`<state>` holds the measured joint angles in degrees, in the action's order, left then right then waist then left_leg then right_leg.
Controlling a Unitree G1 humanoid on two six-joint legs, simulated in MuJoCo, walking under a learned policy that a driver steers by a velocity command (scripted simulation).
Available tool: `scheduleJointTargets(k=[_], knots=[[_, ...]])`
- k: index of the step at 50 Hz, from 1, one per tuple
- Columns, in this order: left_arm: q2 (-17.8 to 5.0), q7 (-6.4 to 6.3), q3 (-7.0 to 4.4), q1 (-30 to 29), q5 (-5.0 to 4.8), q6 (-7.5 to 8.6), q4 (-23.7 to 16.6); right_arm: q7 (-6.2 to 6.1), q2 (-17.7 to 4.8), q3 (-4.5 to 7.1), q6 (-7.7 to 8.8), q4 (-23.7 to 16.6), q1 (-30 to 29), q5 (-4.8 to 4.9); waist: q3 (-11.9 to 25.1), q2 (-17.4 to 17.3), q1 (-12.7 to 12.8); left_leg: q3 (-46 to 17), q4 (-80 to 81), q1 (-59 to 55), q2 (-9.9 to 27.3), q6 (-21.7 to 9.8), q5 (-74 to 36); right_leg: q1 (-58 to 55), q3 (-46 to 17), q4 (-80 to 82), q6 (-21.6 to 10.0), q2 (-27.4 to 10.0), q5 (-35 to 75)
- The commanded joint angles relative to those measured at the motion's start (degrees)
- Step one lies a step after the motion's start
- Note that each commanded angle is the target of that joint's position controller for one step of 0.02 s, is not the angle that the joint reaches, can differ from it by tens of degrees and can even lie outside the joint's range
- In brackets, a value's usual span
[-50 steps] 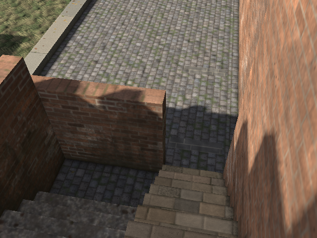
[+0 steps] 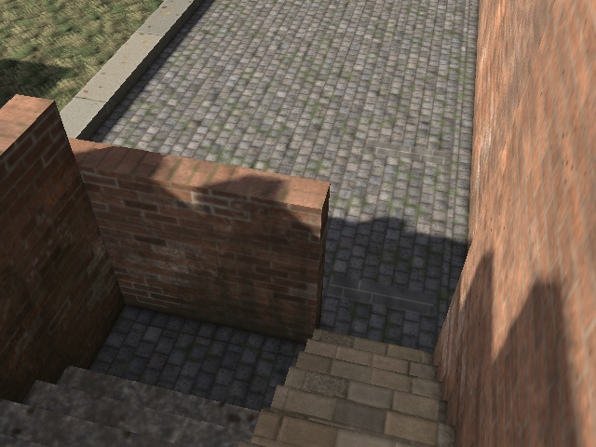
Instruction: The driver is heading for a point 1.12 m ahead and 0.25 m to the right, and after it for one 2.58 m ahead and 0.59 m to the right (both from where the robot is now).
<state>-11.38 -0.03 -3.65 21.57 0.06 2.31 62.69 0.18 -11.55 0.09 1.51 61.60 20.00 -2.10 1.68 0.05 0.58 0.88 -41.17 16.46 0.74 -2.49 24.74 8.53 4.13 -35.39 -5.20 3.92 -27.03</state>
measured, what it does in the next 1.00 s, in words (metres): goes down: right foot 0.22 m lower, then left foot 0.21 m lower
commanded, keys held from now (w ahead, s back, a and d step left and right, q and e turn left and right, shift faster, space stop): w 1.00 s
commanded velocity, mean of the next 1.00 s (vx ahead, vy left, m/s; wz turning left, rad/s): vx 0.44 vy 0.00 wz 0.00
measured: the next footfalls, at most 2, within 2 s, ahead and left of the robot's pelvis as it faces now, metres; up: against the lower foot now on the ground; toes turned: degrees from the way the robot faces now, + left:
right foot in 0.50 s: +0.20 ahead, -0.09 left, -0.22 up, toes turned -3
left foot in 0.98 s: +0.44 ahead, +0.05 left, -0.43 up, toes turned +2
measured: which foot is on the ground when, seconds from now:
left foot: down 0.00-0.52, up 0.54-0.96, down 0.98-1.00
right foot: down 0.00-0.14, up 0.16-0.48, down 0.50-0.96, up 0.98-1.00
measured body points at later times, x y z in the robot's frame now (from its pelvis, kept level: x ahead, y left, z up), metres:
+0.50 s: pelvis +0.14 -0.01 -0.14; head +0.12 -0.02 +0.31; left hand +0.23 +0.24 -0.27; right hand +0.11 -0.25 -0.29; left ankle -0.02 +0.11 -0.69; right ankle +0.18 -0.09 -0.88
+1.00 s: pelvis +0.34 -0.03 -0.40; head +0.35 -0.02 +0.05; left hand +0.16 +0.15 -0.53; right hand +0.50 -0.23 -0.53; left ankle +0.40 +0.04 -1.15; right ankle +0.20 -0.11 -0.87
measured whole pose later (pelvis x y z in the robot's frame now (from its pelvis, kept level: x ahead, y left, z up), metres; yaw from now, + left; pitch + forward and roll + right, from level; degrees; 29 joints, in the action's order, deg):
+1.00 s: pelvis +0.34 -0.03 -0.40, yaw -1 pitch +0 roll -4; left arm -6.4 -2.8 -0.9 36.4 -0.6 2.3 64.5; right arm 0.7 -10.2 -0.3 3.1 51.9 7.6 1.5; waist 0.2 -3.5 9.2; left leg 1.3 -20.1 15.0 1.5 -4.6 1.3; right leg 29.2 6.1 -106.0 -9.3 8.7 -50.8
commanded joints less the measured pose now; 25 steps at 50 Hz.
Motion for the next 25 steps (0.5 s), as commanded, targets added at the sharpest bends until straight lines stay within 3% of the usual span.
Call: scheduleJointTargets(k=[1, 2, 3, 4, 5, 6, 7, 8, 9, 10, 11, 12, 13, 14, 15, 16, 17, 19, 20, 21, 22, 23, 24, 25], knots=[[-3.6, 2.35, -1.76, 9.5, 7.80, 0.73, 0.0, 1.50, -7.1, 1.90, 2.54, -2.2, 2.7, -0.68, -15.5, 4.4, 3.2, 1.9, -5.3, 15.8, 0.0, -3.3, 5.8, 8.9, -21.6, 14.6, -15.3, -14.6, -17.5], [-2.3, 2.40, -1.61, 9.2, 5.65, 1.46, -0.2, 1.67, -6.6, 2.29, 3.22, -1.9, 5.6, -0.93, -14.8, 3.4, 2.1, 2.2, -7.7, 14.2, 0.3, -3.8, 1.9, 12.4, -21.7, 12.2, -17.0, -15.2, -16.5], [-0.9, 2.14, -1.25, 9.2, 4.90, 2.08, -0.1, 1.56, -5.2, 2.52, 3.74, -2.4, 4.9, -0.86, -12.7, 0.9, 1.5, 1.4, -9.0, 11.6, 0.4, -4.4, -2.6, 14.2, -21.5, 9.1, -17.2, -15.2, -10.7], [-0.6, 1.55, -0.98, 8.6, 4.51, 2.93, -0.1, 1.14, -4.0, 2.62, 4.05, -3.6, 3.2, -0.63, -10.0, -1.1, 1.2, 1.2, -9.8, 9.4, 0.7, -4.0, -8.6, 14.9, -19.5, 4.3, -16.4, -14.8, -1.7], [-1.6, 1.13, -1.27, 7.3, 4.63, 3.65, -0.4, 0.81, -3.9, 2.67, 4.27, -3.5, 5.4, -0.08, -5.7, -1.6, 0.1, -0.1, -9.3, 4.3, 1.3, -4.0, -14.2, 15.8, -16.8, -1.5, -14.1, -12.2, 4.8], [-4.3, 1.76, -1.59, 1.2, 4.95, 3.82, -2.1, 0.87, -4.5, 3.17, 3.90, -2.0, 12.6, -0.26, -2.1, -3.8, -4.7, -1.9, -6.2, -8.9, 1.1, -5.2, -18.7, 23.9, -11.5, -8.9, -11.1, -6.9, 7.9], [-5.4, 2.84, -1.87, -5.8, 5.37, 4.24, -5.1, 0.54, -7.4, 4.31, 3.73, 0.9, 25.6, -1.04, 1.3, -9.8, -11.7, -12.8, 1.4, -24.6, 5.5, -10.0, -25.2, 35.5, -5.4, -25.5, -6.0, 0.9, 10.5], [-0.4, 3.14, -0.52, -9.2, 4.75, 4.94, -8.2, 0.93, -10.4, 4.85, 4.14, 3.7, 35.8, -3.59, 1.1, -13.8, -16.6, -33.6, 10.7, -32.0, 16.3, -18.8, -29.7, 48.5, -11.3, -40.8, -1.8, 7.1, -14.0], [-8.9, -0.99, -3.36, -12.8, -1.83, 3.85, -8.0, -1.58, -11.5, 4.19, 1.81, 1.4, 22.8, -0.65, -7.6, -4.5, -9.7, -35.5, 7.3, -31.4, 20.6, -15.8, -44.4, 60.9, -17.0, -34.7, -2.0, 0.9, -11.7], [-7.8, -2.39, -3.17, -10.1, -2.56, 2.77, -7.1, -1.92, -10.3, 3.89, 0.82, -0.4, 18.2, 0.25, -7.1, -2.5, -7.4, -31.0, 5.8, -26.2, 20.9, -13.8, -48.2, 55.6, -16.1, -32.1, -0.4, -1.8, -6.5], [-7.1, -2.97, -3.09, -7.5, -2.15, 1.49, -6.1, -1.77, -8.9, 3.35, 0.23, -1.5, 13.9, 0.14, -7.5, -2.2, -4.1, -25.2, 7.2, -18.1, 18.2, -11.9, -40.7, 47.9, -12.5, -28.7, 1.4, -3.6, -2.8], [-5.7, -2.81, -2.97, -3.8, -0.31, -0.22, -4.6, -1.74, -7.2, 3.06, 0.07, -2.1, 10.2, 0.02, -7.0, -4.7, -1.8, -23.0, 5.9, -9.8, 16.1, -11.2, -36.6, 39.7, -11.7, -31.4, 2.1, -4.4, 4.9], [-3.5, -2.47, -2.62, -3.0, -0.43, -1.02, -5.0, -1.56, -3.5, 2.15, 0.55, -3.2, 6.1, -0.24, -6.5, -2.5, 1.2, -14.4, 2.0, 4.1, 10.9, -9.1, -22.7, 29.8, -12.0, -24.8, 2.5, -3.1, 19.2], [-0.3, -1.08, -1.66, -3.2, 0.09, -1.32, -5.2, -2.11, -1.8, 1.23, 1.65, -2.8, 3.9, 0.34, -5.9, -4.3, 2.6, -11.1, -1.4, 8.4, 8.1, -6.5, -10.5, 27.4, -12.8, -22.4, 2.4, -2.7, 28.9], [1.3, 0.17, -0.62, -6.0, 0.35, -1.32, -7.1, -3.15, -2.1, 1.69, 2.56, -3.8, 0.4, 1.87, -6.2, -0.5, 4.4, -4.6, -0.1, 21.8, 5.3, -4.0, -2.4, 15.6, -8.3, -12.2, 3.0, -1.3, 49.1], [3.1, 1.41, 0.22, -6.5, 0.46, -1.02, -7.4, -3.40, -3.8, 1.82, 3.11, -4.3, -2.0, 2.38, -4.4, -1.0, 5.7, -2.0, 0.5, 30.0, 4.0, -3.5, 2.4, 2.8, -5.3, -10.8, 3.6, -0.1, 58.6], [2.6, 1.61, 0.59, -6.9, 0.63, -0.95, -7.6, -3.28, -5.6, 2.30, 3.40, -4.7, -2.8, 2.33, -4.3, -1.8, 5.5, -1.6, -0.2, 32.2, 4.2, -3.7, 2.9, -2.2, -3.6, -10.2, 4.0, 0.1, 59.9], [-0.7, 0.49, 0.18, -5.5, 1.76, -1.05, -6.8, -2.79, -5.4, 2.10, 3.51, -4.3, -2.0, 2.07, -4.7, -4.6, 4.6, -3.0, -8.8, 28.8, 5.5, -4.0, 0.1, -1.5, -3.5, -13.3, 3.1, -0.7, 58.9], [-2.9, -0.36, -0.14, -6.4, 1.95, -0.92, -6.9, -2.64, -4.7, 2.15, 3.35, -4.2, -0.9, 1.43, -6.7, -4.1, 2.9, -3.6, -14.0, 23.2, 5.5, -4.5, -2.1, 3.9, -3.1, -11.3, 2.4, -0.8, 54.1], [-2.8, 4.69, 1.73, 8.8, 11.43, 0.32, -3.8, -0.06, -4.9, -0.78, 3.93, -3.8, 7.5, -10.34, -20.0, -0.1, 6.5, -2.9, -17.7, 35.1, 9.1, -3.7, 6.7, -2.4, -8.2, -9.8, 2.6, -8.4, 51.3], [-6.3, 0.57, -1.24, -3.4, 0.65, -0.72, -6.5, -1.96, -5.9, 2.72, 3.07, -3.1, 1.6, -1.15, -7.3, -3.5, 3.2, -3.1, -21.1, 10.3, 5.2, -5.7, -17.0, 7.9, 2.1, 2.1, 2.1, -1.0, 42.6], [-8.9, -1.48, -1.81, 1.1, -1.54, -0.68, -5.7, -2.63, -8.8, 3.21, 2.18, -2.9, 2.6, -0.40, -4.4, -6.6, 3.2, -6.8, -31.9, 5.1, 6.5, -7.2, -28.8, 3.5, -3.2, 6.0, 1.2, -6.5, 40.2], [-10.4, -2.08, -2.22, 0.8, -1.34, -0.14, -4.6, -3.37, -6.7, 3.37, 1.01, -1.7, 7.9, -0.56, -5.5, -5.0, -0.6, -8.2, -38.4, -1.7, 4.7, -7.9, -33.4, 6.5, -5.8, 17.3, 0.8, -8.1, 33.6], [-11.1, -1.87, -2.91, 5.3, -0.52, 0.44, -3.0, -4.20, -6.4, 3.32, 0.26, -0.9, 8.4, -0.98, -5.6, -2.7, 0.9, -9.7, -50.0, -1.8, 2.7, -8.7, -36.2, 1.8, -6.2, 25.2, 0.3, -9.1, 35.8]])
Velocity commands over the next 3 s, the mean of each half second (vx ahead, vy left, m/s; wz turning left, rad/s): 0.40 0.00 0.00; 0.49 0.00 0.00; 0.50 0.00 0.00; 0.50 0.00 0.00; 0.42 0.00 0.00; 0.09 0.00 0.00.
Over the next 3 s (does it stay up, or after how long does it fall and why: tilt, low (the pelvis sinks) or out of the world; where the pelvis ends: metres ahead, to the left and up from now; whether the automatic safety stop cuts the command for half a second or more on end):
stays up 1.04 -0.28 -1.07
